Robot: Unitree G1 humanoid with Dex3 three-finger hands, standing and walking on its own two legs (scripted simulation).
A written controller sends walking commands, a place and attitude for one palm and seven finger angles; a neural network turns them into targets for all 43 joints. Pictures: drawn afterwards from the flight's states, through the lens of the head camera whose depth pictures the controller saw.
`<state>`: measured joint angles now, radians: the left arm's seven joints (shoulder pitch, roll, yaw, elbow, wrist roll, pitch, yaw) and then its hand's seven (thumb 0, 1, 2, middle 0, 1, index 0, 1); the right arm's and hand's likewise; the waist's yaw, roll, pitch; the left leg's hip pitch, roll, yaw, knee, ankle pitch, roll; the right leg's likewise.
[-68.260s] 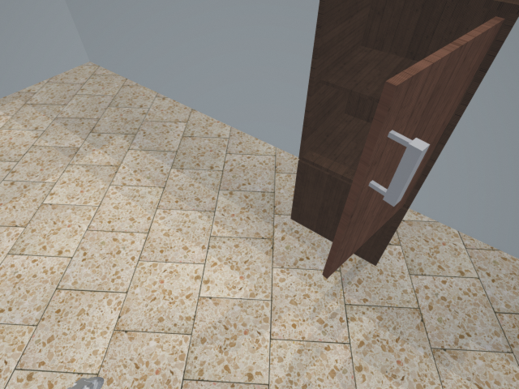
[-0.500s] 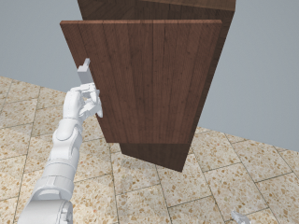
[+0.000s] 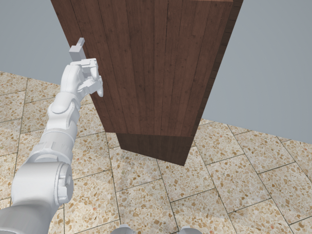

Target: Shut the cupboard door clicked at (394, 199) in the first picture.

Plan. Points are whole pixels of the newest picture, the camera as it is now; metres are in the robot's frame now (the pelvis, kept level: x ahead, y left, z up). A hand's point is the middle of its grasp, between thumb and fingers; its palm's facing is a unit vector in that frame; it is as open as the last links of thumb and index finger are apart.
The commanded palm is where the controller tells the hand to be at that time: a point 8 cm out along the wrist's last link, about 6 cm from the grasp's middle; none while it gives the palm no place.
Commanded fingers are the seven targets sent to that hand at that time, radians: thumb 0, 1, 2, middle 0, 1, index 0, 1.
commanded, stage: push the door shut along its arc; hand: left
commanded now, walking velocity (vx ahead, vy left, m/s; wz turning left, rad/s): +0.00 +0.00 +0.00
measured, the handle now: (86, 65) +0.55 +0.18 +0.11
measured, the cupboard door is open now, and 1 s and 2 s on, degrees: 13 0 0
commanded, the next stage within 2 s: pull the fist back off the door in 1.22 s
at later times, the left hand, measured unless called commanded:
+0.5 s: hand (116, 64) +0.54 +0.09 +0.12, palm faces -0.26 -0.97 +0.00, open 3.1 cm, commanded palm +0.54 +0.15 +0.12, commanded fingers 0.00 0.90 0.90 -1.30 -1.50 -1.30 -1.50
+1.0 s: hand (122, 55) +0.58 +0.08 +0.12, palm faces -0.35 -0.94 +0.00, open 3.2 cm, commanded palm +0.60 +0.11 +0.12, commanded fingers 0.00 0.90 0.90 -1.30 -1.50 -1.30 -1.50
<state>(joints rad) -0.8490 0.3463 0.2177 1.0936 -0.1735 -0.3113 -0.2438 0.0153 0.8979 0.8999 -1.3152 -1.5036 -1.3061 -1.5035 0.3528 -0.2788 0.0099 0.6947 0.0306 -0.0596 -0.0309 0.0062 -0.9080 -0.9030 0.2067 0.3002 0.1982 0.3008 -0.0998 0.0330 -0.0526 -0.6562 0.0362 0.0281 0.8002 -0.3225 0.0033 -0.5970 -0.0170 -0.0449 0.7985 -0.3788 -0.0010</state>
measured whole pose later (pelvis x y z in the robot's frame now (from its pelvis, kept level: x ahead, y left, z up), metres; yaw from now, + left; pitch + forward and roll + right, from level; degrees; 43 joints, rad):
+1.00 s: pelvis +0.01 +0.01 -0.03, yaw -1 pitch +22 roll -3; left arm -1.36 0.56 0.24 1.39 -0.07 -0.21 -0.39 0.01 0.92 0.95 -1.30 -1.50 -1.30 -1.50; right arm 0.42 -0.29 0.02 0.71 -0.02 -0.07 -0.03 0.00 -0.91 -0.90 0.21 0.30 0.20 0.30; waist -0.26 0.05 -0.06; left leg -0.98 0.06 0.00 0.96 -0.38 0.01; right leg -0.89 0.01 -0.06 0.91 -0.42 0.00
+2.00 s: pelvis +0.01 +0.01 -0.01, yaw -2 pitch +20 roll -2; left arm -1.11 0.30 0.31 1.22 -0.01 -0.32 0.10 0.01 0.90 0.91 -1.30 -1.50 -1.30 -1.50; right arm 0.53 -0.27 -0.02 0.68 -0.07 -0.03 0.07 0.00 -0.91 -0.90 0.21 0.30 0.20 0.30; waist -0.23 0.07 -0.10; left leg -0.88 0.06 0.04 0.88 -0.36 0.01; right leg -0.81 0.01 -0.03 0.84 -0.39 0.00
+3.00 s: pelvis +0.02 -0.01 +0.03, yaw +0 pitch -1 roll +0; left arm -0.09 0.24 0.09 0.15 -0.10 -0.07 0.02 0.01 0.90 0.90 -1.14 -1.32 -1.13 -1.32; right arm 0.18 -0.24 0.03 0.59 0.05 0.01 -0.08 0.01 -0.91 -0.90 0.20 0.30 0.20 0.30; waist 0.00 0.06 -0.02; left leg -0.25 0.03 0.04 0.50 -0.23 -0.01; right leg -0.21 -0.01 -0.03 0.52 -0.30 -0.01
